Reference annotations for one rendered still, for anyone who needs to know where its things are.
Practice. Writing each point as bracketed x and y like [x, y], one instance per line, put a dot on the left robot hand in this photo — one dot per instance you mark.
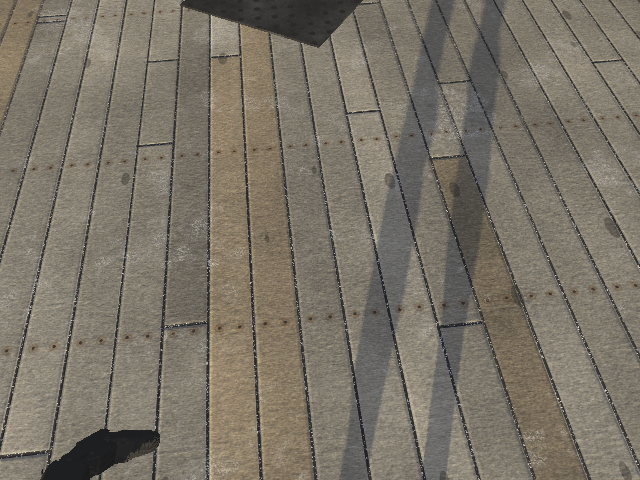
[99, 451]

